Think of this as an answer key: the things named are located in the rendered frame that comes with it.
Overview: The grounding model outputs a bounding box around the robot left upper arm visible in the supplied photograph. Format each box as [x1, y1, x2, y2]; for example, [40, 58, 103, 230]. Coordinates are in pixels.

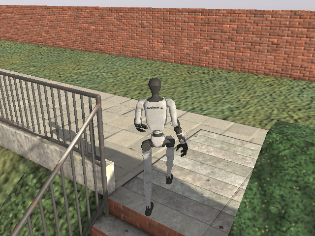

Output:
[134, 99, 145, 124]

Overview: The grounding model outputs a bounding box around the right robot thigh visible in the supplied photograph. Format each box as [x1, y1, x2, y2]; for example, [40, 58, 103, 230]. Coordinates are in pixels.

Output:
[164, 135, 175, 158]

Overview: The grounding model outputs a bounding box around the left robot forearm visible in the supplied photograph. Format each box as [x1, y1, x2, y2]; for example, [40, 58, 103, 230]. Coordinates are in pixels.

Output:
[134, 119, 141, 128]

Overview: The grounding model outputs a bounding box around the robot right upper arm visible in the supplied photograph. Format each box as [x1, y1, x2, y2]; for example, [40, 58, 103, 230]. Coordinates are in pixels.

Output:
[165, 99, 178, 127]

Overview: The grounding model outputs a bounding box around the left robot foot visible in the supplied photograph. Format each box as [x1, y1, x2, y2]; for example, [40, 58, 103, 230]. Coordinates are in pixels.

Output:
[145, 202, 154, 216]

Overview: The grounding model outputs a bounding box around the robot right hand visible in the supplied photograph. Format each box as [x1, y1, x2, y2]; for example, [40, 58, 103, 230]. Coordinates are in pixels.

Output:
[176, 143, 188, 157]

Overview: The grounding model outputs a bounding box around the robot left hand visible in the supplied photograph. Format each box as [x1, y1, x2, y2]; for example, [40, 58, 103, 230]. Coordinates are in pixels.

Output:
[136, 124, 148, 132]

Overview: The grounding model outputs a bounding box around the right robot forearm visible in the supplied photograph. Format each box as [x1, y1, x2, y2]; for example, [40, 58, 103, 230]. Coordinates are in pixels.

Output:
[174, 119, 186, 144]

